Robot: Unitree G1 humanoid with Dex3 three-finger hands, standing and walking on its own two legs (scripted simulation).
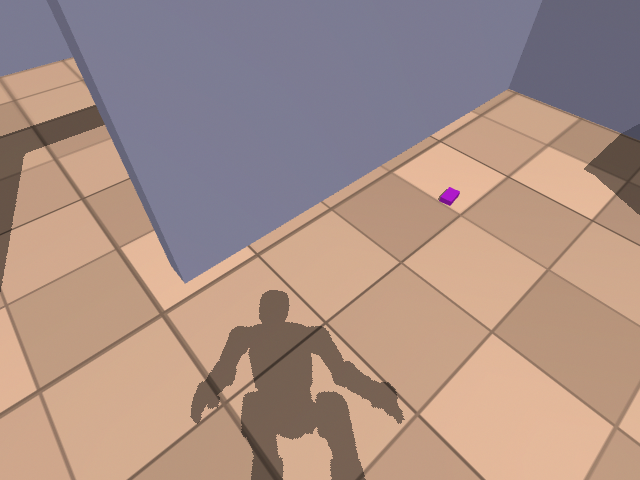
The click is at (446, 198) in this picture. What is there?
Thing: flat box
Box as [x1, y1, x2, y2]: [439, 187, 459, 205]
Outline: 449,187 440,197 439,200 450,205 458,195 459,191
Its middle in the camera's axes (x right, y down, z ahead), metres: +0.64 -0.19 +1.86
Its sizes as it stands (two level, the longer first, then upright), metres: 0.095 0.057 0.027
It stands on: the floor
